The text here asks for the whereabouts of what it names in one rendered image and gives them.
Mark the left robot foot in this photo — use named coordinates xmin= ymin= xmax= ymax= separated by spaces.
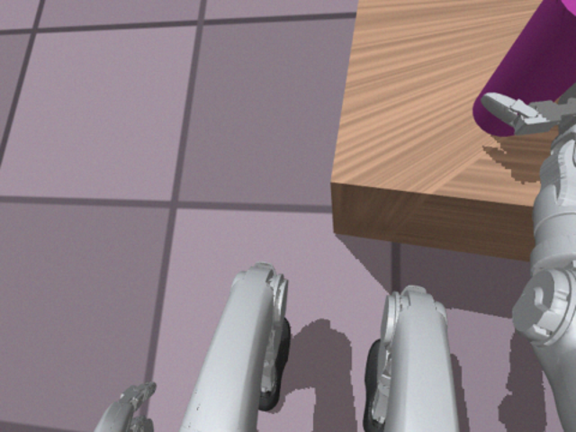
xmin=258 ymin=318 xmax=291 ymax=411

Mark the right robot hand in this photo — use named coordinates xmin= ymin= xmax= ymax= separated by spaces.
xmin=481 ymin=82 xmax=576 ymax=136

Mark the bottle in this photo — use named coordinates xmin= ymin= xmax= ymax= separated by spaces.
xmin=472 ymin=0 xmax=576 ymax=137

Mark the left robot hand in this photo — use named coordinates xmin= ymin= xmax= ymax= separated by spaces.
xmin=94 ymin=382 xmax=157 ymax=432

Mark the right robot arm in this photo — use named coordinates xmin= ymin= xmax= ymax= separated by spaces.
xmin=512 ymin=124 xmax=576 ymax=432

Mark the right robot foot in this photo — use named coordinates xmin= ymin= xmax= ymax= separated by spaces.
xmin=363 ymin=339 xmax=385 ymax=432

